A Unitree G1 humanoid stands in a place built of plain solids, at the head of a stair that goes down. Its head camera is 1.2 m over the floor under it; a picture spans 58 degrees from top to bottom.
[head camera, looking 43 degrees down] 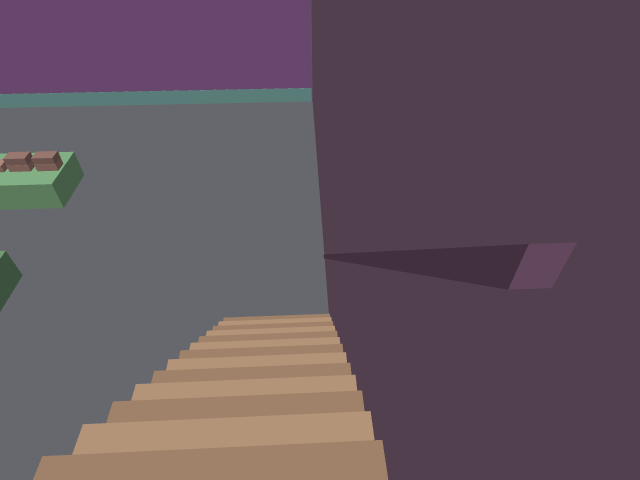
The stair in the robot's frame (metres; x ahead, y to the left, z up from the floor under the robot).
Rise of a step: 0.20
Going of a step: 0.20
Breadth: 1.21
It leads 3 degrees to the left of straight ahead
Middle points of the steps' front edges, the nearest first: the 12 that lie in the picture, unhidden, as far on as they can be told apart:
0.63 0.38 -0.40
0.83 0.39 -0.60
1.03 0.40 -0.80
1.23 0.41 -1.00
1.43 0.42 -1.20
1.63 0.43 -1.40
1.83 0.44 -1.60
2.03 0.44 -1.80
2.23 0.45 -2.00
2.43 0.46 -2.20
2.63 0.47 -2.40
2.83 0.48 -2.60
